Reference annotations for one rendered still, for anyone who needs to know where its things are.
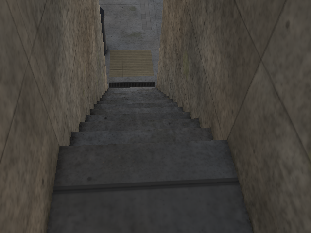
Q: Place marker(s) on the stairs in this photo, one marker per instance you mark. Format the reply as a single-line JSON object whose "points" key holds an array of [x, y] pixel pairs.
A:
{"points": [[138, 115]]}

